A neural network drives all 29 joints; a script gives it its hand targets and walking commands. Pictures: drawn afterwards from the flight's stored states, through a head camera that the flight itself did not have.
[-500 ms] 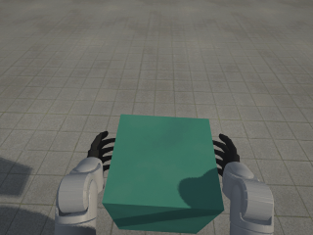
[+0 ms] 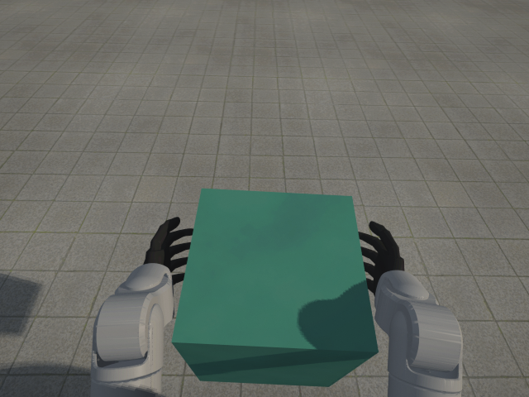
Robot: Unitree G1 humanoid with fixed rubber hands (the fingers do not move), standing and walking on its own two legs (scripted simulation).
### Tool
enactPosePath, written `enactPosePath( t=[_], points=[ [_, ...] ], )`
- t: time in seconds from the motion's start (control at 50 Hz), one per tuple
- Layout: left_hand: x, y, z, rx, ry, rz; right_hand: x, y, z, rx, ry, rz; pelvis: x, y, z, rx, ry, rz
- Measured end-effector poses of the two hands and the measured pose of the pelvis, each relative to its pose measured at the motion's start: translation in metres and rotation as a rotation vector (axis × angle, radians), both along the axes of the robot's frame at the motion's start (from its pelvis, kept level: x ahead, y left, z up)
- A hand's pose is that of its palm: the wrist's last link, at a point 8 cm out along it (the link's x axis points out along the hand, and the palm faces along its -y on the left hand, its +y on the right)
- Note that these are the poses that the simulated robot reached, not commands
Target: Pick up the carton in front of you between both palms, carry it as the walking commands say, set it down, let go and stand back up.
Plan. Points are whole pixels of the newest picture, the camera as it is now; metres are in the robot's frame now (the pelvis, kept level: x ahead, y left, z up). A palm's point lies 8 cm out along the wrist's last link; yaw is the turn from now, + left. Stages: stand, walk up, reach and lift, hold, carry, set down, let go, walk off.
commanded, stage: carry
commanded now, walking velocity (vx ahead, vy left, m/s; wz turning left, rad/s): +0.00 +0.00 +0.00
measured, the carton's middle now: (270, 295) +0.27 +0.00 +0.02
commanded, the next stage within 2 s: none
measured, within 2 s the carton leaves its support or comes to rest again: neither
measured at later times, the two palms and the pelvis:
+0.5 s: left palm (155, 238) +0.32 +0.17 +0.08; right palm (358, 232) +0.34 -0.13 +0.09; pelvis +0.07 +0.01 +0.00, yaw +3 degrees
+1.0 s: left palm (145, 274) +0.27 +0.18 +0.07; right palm (358, 270) +0.29 -0.12 +0.07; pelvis +0.02 +0.01 -0.01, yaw +3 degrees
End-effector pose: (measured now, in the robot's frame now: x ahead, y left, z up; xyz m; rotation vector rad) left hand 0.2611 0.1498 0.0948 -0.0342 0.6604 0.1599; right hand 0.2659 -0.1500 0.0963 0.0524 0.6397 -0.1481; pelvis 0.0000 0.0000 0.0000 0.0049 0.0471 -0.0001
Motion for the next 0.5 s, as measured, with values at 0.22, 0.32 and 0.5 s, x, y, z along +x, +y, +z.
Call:
enactPosePath(
  t=[0.22, 0.32, 0.5],
  points=[
    [0.061, 0.001, -0.012, 0.0, 0.079, 0.029, 0.069, 0.001, -0.013, 0.01, 0.08, 0.021, 0.06, -0.007, 0.0, -0.019, 0.043, 0.041],
    [0.066, 0.01, -0.011, -0.013, 0.065, 0.046, 0.08, 0.01, -0.008, -0.003, 0.066, 0.038, 0.066, -0.003, 0.002, -0.02, 0.05, 0.048],
    [0.062, 0.023, -0.01, -0.018, 0.054, 0.052, 0.078, 0.024, -0.005, -0.016, 0.055, 0.05, 0.069, 0.008, 0.001, -0.027, 0.032, 0.049]
  ],
)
